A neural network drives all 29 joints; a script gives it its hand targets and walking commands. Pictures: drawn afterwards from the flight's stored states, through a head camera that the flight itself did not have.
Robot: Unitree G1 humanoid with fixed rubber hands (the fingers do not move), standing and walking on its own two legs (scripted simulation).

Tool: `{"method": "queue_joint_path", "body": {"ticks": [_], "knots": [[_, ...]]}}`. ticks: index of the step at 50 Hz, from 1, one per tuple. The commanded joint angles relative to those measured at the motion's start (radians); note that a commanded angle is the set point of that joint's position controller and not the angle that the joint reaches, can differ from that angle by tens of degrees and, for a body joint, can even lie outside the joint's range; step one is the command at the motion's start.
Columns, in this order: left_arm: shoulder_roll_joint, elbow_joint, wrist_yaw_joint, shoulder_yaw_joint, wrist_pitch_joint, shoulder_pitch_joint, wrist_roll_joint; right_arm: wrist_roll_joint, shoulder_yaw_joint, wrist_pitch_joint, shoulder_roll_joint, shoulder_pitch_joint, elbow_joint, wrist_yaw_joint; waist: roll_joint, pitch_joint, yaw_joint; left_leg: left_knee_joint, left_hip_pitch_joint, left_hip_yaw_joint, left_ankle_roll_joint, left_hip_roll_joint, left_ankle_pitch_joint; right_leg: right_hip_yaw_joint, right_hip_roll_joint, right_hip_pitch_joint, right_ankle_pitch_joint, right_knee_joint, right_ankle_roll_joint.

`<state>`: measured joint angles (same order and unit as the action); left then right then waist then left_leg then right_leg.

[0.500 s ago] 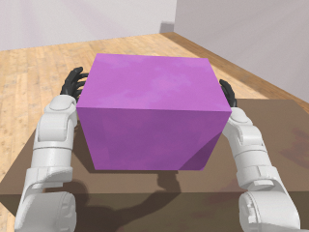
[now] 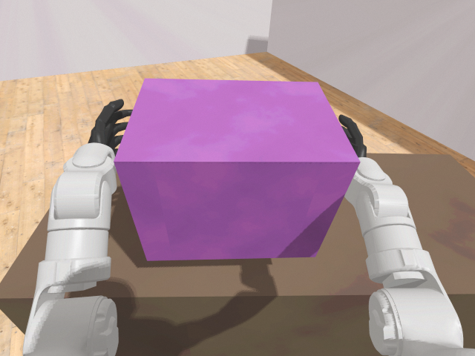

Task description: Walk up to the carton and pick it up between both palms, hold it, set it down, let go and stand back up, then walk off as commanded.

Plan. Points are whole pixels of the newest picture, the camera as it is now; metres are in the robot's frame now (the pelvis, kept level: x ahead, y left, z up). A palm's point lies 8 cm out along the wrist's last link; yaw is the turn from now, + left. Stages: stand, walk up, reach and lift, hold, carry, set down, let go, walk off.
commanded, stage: reach and lift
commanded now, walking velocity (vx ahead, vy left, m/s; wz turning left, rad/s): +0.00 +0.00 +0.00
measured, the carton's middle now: (233, 170) +0.40 -0.02 +0.16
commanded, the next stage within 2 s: hold in 0.04 s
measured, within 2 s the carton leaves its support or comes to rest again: neither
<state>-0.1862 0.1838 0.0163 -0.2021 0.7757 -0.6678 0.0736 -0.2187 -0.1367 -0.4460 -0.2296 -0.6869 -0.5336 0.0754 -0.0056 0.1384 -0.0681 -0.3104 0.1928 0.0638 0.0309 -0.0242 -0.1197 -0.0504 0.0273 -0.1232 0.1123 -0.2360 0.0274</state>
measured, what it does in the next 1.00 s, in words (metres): stands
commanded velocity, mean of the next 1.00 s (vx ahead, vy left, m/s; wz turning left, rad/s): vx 0.00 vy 0.00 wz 0.00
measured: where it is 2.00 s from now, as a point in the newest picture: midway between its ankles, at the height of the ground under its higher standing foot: outside the picture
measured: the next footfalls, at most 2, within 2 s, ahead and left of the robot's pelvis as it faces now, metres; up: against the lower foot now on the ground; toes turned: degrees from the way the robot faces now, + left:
none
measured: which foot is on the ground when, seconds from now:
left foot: down 0.00-1.00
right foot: down 0.00-1.00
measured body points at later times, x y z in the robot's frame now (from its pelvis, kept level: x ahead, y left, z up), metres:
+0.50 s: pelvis +0.00 +0.00 +0.00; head -0.06 +0.01 +0.45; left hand +0.38 +0.19 +0.24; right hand +0.38 -0.21 +0.22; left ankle +0.03 +0.13 -0.75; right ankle +0.01 -0.14 -0.75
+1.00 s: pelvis +0.00 +0.00 +0.00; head -0.07 +0.01 +0.44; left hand +0.37 +0.19 +0.25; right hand +0.38 -0.21 +0.23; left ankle +0.03 +0.13 -0.75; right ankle +0.01 -0.14 -0.75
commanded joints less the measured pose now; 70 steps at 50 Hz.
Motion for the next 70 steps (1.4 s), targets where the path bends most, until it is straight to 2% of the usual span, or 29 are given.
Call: {"method": "queue_joint_path", "body": {"ticks": [1, 2, 3, 4, 7, 8, 10, 11, 13, 15, 16, 19, 20, 21, 25, 27, 29, 32, 40, 42, 45, 46, 48, 55, 59, 62, 65, 66, 70], "knots": [[0.596, -0.181, 0.124, 0.374, -0.077, -0.672, -0.168, -0.199, 0.402, 0.039, 0.454, -1.045, 0.54, -0.172, -0.021, 0.44, 0.039, 0.0, -0.134, -0.036, -0.005, 0.058, 0.253, 0.033, -0.104, 0.227, -0.159, -0.011, -0.028], [0.597, -0.243, 0.118, 0.391, -0.081, -0.685, -0.172, -0.213, 0.433, 0.043, 0.47, -1.059, 0.578, -0.174, -0.007, 0.529, 0.061, -0.011, -0.149, -0.041, 0.002, 0.063, 0.292, 0.031, -0.108, 0.274, -0.179, -0.028, -0.027], [0.601, -0.204, 0.117, 0.399, -0.067, -0.659, -0.169, -0.212, 0.385, 0.022, 0.415, -0.997, 0.484, -0.174, 0.038, 0.442, 0.017, 0.008, -0.132, -0.029, 0.021, 0.047, 0.244, 0.037, -0.107, 0.251, -0.148, -0.024, -0.034], [0.618, -0.235, 0.11, 0.413, -0.076, -0.738, -0.176, -0.2, 0.398, 0.03, 0.43, -1.046, 0.499, -0.178, 0.053, 0.486, 0.019, 0.007, -0.14, -0.035, 0.023, 0.052, 0.229, 0.031, -0.106, 0.231, -0.127, -0.025, -0.036], [0.564, -0.155, 0.127, 0.317, -0.053, -0.698, -0.124, -0.209, 0.392, -0.002, 0.468, -1.015, 0.414, -0.18, -0.002, 0.385, 0.07, 0.029, -0.089, -0.053, -0.009, 0.06, 0.188, 0.037, -0.096, 0.253, -0.104, -0.014, -0.03], [0.597, -0.211, 0.126, 0.355, -0.058, -0.726, -0.149, -0.197, 0.374, -0.005, 0.443, -1.0, 0.416, -0.18, 0.032, 0.402, 0.03, 0.03, -0.1, -0.044, 0.009, 0.051, 0.172, 0.035, -0.1, 0.224, -0.104, -0.015, -0.035], [0.602, -0.281, 0.117, 0.381, -0.071, -0.767, -0.191, -0.22, 0.399, 0.005, 0.483, -1.037, 0.492, -0.184, 0.014, 0.522, 0.047, 0.009, -0.14, -0.045, 0.01, 0.052, 0.231, 0.036, -0.108, 0.241, -0.15, -0.031, -0.033], [0.586, -0.232, 0.118, 0.386, -0.066, -0.772, -0.188, -0.217, 0.39, 0.005, 0.454, -1.063, 0.485, -0.177, 0.028, 0.514, 0.02, 0.003, -0.124, -0.041, 0.006, 0.055, 0.201, 0.046, -0.096, 0.222, -0.13, -0.02, -0.033], [0.629, -0.294, 0.115, 0.411, -0.056, -0.74, -0.194, -0.238, 0.416, -0.012, 0.461, -1.005, 0.481, -0.173, 0.059, 0.526, 0.025, -0.001, -0.16, -0.045, 0.03, 0.054, 0.32, 0.039, -0.108, 0.259, -0.205, -0.041, -0.032], [0.598, -0.191, 0.116, 0.365, -0.036, -0.691, -0.147, -0.232, 0.374, -0.028, 0.409, -0.988, 0.403, -0.182, 0.062, 0.378, 0.028, 0.027, -0.111, -0.025, 0.024, 0.037, 0.23, 0.042, -0.107, 0.226, -0.122, -0.019, -0.046], [0.604, -0.262, 0.12, 0.367, -0.039, -0.701, -0.161, -0.228, 0.396, -0.014, 0.447, -1.007, 0.484, -0.181, 0.031, 0.468, 0.038, 0.016, -0.123, -0.038, 0.016, 0.047, 0.241, 0.044, -0.105, 0.264, -0.16, -0.025, -0.044], [0.569, -0.133, 0.132, 0.307, -0.019, -0.677, -0.123, -0.238, 0.382, -0.032, 0.457, -1.082, 0.481, -0.175, -0.031, 0.393, 0.076, 0.036, -0.067, -0.056, -0.02, 0.057, 0.175, 0.043, -0.1, 0.262, -0.103, -0.009, -0.032], [0.588, -0.232, 0.131, 0.343, -0.034, -0.727, -0.147, -0.255, 0.416, -0.024, 0.481, -1.079, 0.508, -0.174, 0.011, 0.495, 0.08, 0.015, -0.1, -0.057, -0.011, 0.067, 0.238, 0.044, -0.099, 0.292, -0.143, -0.022, -0.028], [0.579, -0.21, 0.131, 0.34, -0.021, -0.711, -0.137, -0.254, 0.403, -0.038, 0.467, -1.011, 0.451, -0.171, 0.034, 0.443, 0.055, 0.026, -0.093, -0.053, 0.001, 0.06, 0.222, 0.043, -0.098, 0.284, -0.151, -0.026, -0.032], [0.583, -0.262, 0.131, 0.35, -0.035, -0.755, -0.168, -0.265, 0.413, -0.041, 0.475, -1.063, 0.495, -0.172, -0.003, 0.524, 0.06, -0.004, -0.128, -0.035, 0.002, 0.05, 0.289, 0.051, -0.108, 0.276, -0.2, -0.039, -0.032], [0.601, -0.212, 0.128, 0.378, -0.039, -0.815, -0.184, -0.234, 0.353, -0.044, 0.441, -1.095, 0.459, -0.177, 0.052, 0.454, 0.038, 0.025, -0.1, -0.031, 0.022, 0.043, 0.164, 0.04, -0.103, 0.193, -0.041, -0.018, -0.043], [0.604, -0.225, 0.13, 0.39, -0.024, -0.762, -0.18, -0.235, 0.373, -0.042, 0.44, -1.064, 0.483, -0.174, 0.057, 0.486, 0.024, 0.008, -0.125, -0.041, 0.021, 0.051, 0.215, 0.047, -0.107, 0.23, -0.128, -0.024, -0.045], [0.596, -0.247, 0.13, 0.366, -0.026, -0.755, -0.166, -0.251, 0.395, -0.052, 0.452, -1.03, 0.446, -0.173, 0.034, 0.469, 0.045, 0.001, -0.12, -0.041, 0.017, 0.051, 0.271, 0.047, -0.109, 0.25, -0.161, -0.033, -0.041], [0.57, -0.178, 0.144, 0.306, -0.02, -0.801, -0.131, -0.234, 0.353, -0.063, 0.478, -1.092, 0.403, -0.181, 0.018, 0.421, 0.066, 0.045, -0.049, -0.047, -0.006, 0.052, 0.117, 0.05, -0.095, 0.243, -0.048, -0.02, -0.037], [0.582, -0.309, 0.134, 0.363, -0.029, -0.801, -0.167, -0.272, 0.395, -0.054, 0.471, -1.06, 0.461, -0.178, 0.056, 0.547, 0.044, -0.009, -0.138, -0.041, 0.024, 0.051, 0.299, 0.045, -0.108, 0.285, -0.193, -0.044, -0.039], [0.575, -0.191, 0.136, 0.34, -0.021, -0.742, -0.159, -0.26, 0.395, -0.046, 0.463, -1.136, 0.526, -0.164, 0.006, 0.51, 0.056, -0.008, -0.111, -0.047, 0.003, 0.067, 0.257, 0.052, -0.103, 0.264, -0.153, -0.02, -0.035], [0.572, -0.264, 0.133, 0.348, -0.025, -0.728, -0.17, -0.284, 0.414, -0.059, 0.474, -1.038, 0.513, -0.16, 0.004, 0.521, 0.053, -0.01, -0.099, -0.052, 0.008, 0.062, 0.318, 0.053, -0.108, 0.317, -0.241, -0.047, -0.025], [0.587, -0.19, 0.145, 0.347, -0.014, -0.749, -0.153, -0.253, 0.371, -0.066, 0.443, -1.059, 0.427, -0.166, 0.052, 0.437, 0.038, 0.008, -0.09, -0.044, 0.024, 0.055, 0.233, 0.054, -0.103, 0.254, -0.12, -0.026, -0.041], [0.564, -0.08, 0.156, 0.291, -0.006, -0.71, -0.122, -0.229, 0.35, -0.082, 0.447, -1.086, 0.408, -0.168, 0.008, 0.373, 0.056, 0.038, -0.038, -0.044, -0.012, 0.058, 0.105, 0.056, -0.092, 0.228, -0.056, -0.003, -0.042], [0.588, -0.268, 0.146, 0.354, -0.033, -0.819, -0.18, -0.255, 0.38, -0.08, 0.474, -1.054, 0.447, -0.169, 0.042, 0.521, 0.04, 0.007, -0.106, -0.034, 0.016, 0.047, 0.239, 0.053, -0.108, 0.267, -0.155, -0.038, -0.046], [0.612, -0.191, 0.137, 0.357, -0.014, -0.785, -0.158, -0.251, 0.334, -0.085, 0.408, -1.058, 0.381, -0.174, 0.121, 0.414, 0.028, 0.024, -0.11, -0.02, 0.049, 0.028, 0.211, 0.044, -0.116, 0.192, -0.07, -0.034, -0.053], [0.565, -0.149, 0.15, 0.279, -0.011, -0.729, -0.125, -0.249, 0.374, -0.076, 0.479, -1.09, 0.455, -0.175, -0.019, 0.411, 0.073, 0.018, -0.052, -0.045, -0.013, 0.059, 0.181, 0.059, -0.101, 0.266, -0.1, -0.013, -0.035], [0.574, -0.194, 0.156, 0.311, -0.018, -0.782, -0.142, -0.238, 0.338, -0.085, 0.454, -1.027, 0.37, -0.172, 0.044, 0.396, 0.04, 0.034, -0.041, -0.053, 0.016, 0.056, 0.151, 0.055, -0.1, 0.279, -0.091, -0.029, -0.041], [0.58, -0.192, 0.146, 0.302, -0.023, -0.761, -0.142, -0.259, 0.379, -0.075, 0.486, -1.081, 0.428, -0.187, 0.012, 0.472, 0.07, 0.026, -0.068, -0.051, 0.004, 0.059, 0.211, 0.047, -0.105, 0.284, -0.118, -0.038, -0.035]]}}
